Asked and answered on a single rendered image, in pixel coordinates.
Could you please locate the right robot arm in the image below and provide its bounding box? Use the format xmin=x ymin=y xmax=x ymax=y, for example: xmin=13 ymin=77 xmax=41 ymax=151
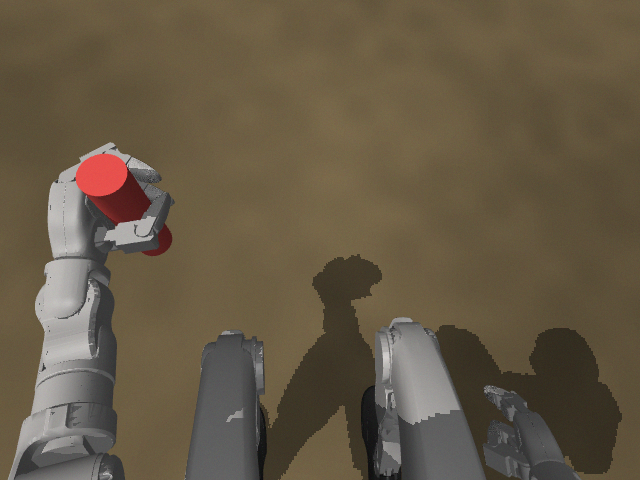
xmin=529 ymin=461 xmax=581 ymax=480

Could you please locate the left robot arm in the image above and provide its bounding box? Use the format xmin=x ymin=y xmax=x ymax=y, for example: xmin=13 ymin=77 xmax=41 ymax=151
xmin=8 ymin=256 xmax=125 ymax=480

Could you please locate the left robot hand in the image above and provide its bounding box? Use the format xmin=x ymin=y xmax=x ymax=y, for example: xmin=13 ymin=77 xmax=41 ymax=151
xmin=48 ymin=142 xmax=175 ymax=265

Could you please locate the right robot hand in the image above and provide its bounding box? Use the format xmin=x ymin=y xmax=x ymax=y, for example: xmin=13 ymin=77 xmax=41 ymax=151
xmin=482 ymin=385 xmax=566 ymax=480

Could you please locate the right robot foot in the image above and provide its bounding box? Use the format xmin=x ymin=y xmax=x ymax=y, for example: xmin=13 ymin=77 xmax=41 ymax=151
xmin=361 ymin=385 xmax=401 ymax=480

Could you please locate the can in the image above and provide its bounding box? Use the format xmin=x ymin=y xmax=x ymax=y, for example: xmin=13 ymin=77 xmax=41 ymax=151
xmin=76 ymin=154 xmax=172 ymax=256

